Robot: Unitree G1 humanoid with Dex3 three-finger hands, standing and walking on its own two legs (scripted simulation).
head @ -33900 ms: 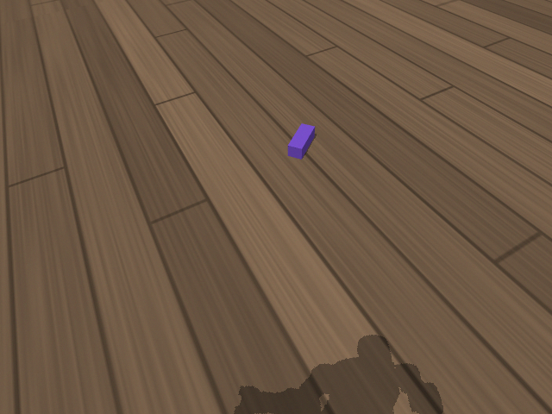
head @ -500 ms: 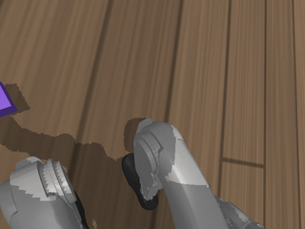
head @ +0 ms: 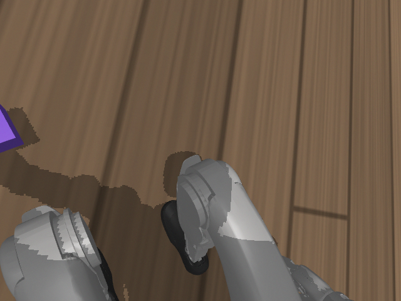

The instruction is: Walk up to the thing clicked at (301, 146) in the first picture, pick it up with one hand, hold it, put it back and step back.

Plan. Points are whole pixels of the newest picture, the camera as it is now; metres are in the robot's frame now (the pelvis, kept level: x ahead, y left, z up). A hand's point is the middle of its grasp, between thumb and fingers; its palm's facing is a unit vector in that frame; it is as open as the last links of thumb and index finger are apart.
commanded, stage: open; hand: left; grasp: from above
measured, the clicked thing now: out of the picture +0.45 +0.34 -0.27
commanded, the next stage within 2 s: withdraw in 0.16 s
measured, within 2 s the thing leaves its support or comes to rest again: neither
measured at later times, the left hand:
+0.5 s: hand out of the picture +0.45 +0.34 -0.22, palm faces -0.36 -0.13 -0.92, open 14.0 cm
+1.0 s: hand out of the picture +0.41 +0.34 -0.07, palm faces -0.48 -0.12 -0.87, open 14.0 cm
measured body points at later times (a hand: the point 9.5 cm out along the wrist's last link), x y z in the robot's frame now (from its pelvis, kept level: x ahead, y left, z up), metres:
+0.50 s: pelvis +0.00 +0.00 +0.00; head +0.26 +0.12 +0.34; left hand +0.47 +0.35 -0.16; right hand +0.05 -0.26 -0.06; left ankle +0.07 +0.12 -0.27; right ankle +0.11 -0.10 -0.27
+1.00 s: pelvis -0.01 -0.01 +0.07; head +0.20 +0.08 +0.46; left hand +0.44 +0.34 -0.02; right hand +0.12 -0.27 -0.03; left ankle +0.06 +0.12 -0.27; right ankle +0.11 -0.10 -0.27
